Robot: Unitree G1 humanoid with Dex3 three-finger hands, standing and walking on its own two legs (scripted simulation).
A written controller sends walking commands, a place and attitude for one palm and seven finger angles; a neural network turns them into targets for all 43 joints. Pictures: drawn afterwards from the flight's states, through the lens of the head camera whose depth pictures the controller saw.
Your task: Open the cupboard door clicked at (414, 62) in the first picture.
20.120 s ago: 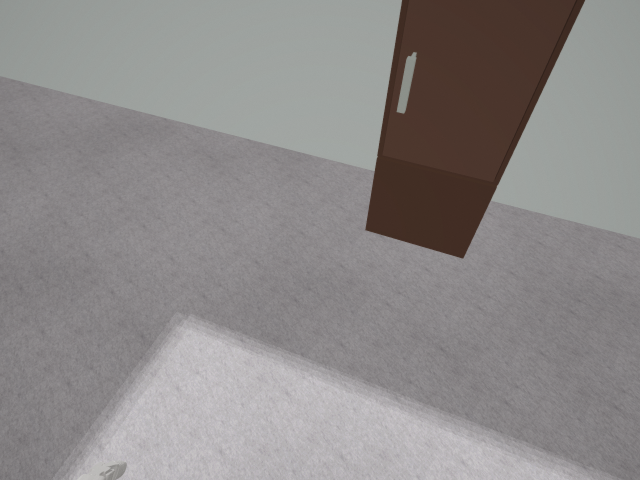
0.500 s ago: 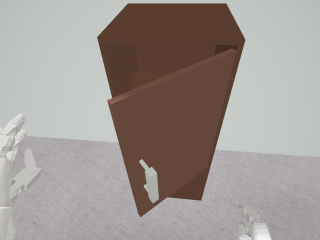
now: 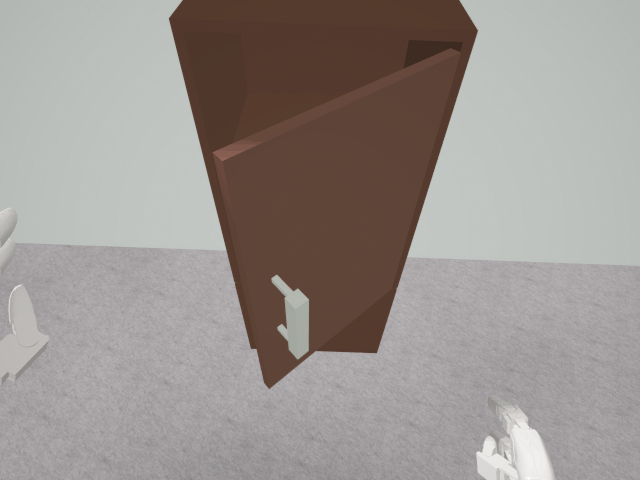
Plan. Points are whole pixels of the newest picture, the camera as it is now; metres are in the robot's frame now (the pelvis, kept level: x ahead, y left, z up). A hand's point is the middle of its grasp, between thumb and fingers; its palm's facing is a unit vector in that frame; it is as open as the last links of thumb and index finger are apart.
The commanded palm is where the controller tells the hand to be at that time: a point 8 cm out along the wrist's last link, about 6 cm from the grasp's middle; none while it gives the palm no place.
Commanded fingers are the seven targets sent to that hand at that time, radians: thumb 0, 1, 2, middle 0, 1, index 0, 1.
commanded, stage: step back with the hand held close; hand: left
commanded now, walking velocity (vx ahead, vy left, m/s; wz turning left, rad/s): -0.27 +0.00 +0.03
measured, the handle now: (289, 317) +0.36 +0.07 -0.06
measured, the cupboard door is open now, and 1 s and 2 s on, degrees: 43 43 43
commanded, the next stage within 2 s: stop stepping back and stand still in 0.72 s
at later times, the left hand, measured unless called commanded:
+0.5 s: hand out of the picture +0.12 +0.29 +0.17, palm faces +0.51 -0.75 -0.43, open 7.4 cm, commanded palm +0.04 +0.33 +0.18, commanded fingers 0.00 0.90 0.90 -0.20 -0.30 -0.20 -0.30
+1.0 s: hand out of the picture +0.06 +0.24 +0.16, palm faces +0.34 -0.80 -0.49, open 7.4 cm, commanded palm -0.01 +0.28 +0.18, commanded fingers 0.00 0.90 0.90 -0.20 -0.30 -0.20 -0.30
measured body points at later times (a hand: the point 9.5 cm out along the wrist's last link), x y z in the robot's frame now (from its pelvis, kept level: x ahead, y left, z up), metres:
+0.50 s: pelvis -0.07 +0.02 -0.02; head -0.05 +0.04 +0.43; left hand +0.08 +0.33 +0.19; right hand +0.12 -0.21 -0.09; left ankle +0.04 +0.10 -0.74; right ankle +0.03 -0.11 -0.73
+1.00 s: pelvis -0.16 -0.01 -0.01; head -0.15 +0.01 +0.44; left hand +0.03 +0.29 +0.19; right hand +0.00 -0.26 -0.07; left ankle -0.01 +0.09 -0.74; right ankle -0.25 -0.11 -0.74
